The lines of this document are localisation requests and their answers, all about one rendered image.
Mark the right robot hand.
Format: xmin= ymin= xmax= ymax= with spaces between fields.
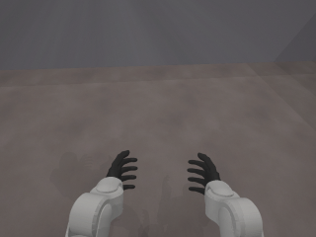
xmin=187 ymin=153 xmax=221 ymax=196

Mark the robot right forearm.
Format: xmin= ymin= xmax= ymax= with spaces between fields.
xmin=204 ymin=180 xmax=265 ymax=237

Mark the robot left forearm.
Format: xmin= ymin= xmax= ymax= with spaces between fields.
xmin=65 ymin=177 xmax=123 ymax=237

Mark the left robot hand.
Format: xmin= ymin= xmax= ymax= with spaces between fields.
xmin=106 ymin=150 xmax=138 ymax=190

